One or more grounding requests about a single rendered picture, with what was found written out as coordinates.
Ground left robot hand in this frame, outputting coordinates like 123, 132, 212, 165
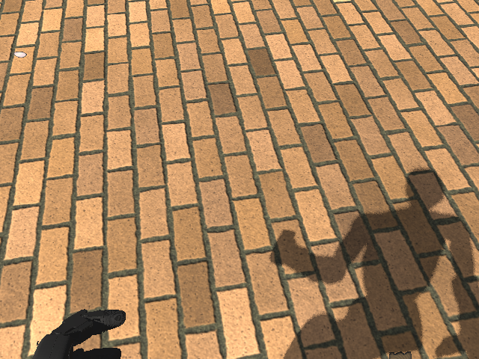
32, 309, 126, 359

